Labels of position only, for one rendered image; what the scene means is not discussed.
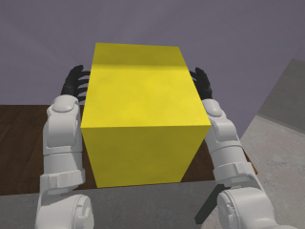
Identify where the robot right hand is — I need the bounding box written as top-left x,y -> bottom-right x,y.
189,67 -> 213,101

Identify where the right robot forearm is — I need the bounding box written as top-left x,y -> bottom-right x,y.
201,98 -> 275,220

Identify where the right robot upper arm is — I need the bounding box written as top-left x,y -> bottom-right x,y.
216,186 -> 298,229

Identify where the table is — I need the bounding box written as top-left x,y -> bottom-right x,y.
0,105 -> 258,225

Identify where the left robot upper arm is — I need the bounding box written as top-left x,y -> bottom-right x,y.
35,194 -> 94,229

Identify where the robot left hand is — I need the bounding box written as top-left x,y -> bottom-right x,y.
60,65 -> 91,102

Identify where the carton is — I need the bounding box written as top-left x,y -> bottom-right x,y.
80,42 -> 212,188

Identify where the left robot forearm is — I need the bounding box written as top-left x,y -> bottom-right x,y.
34,94 -> 86,229

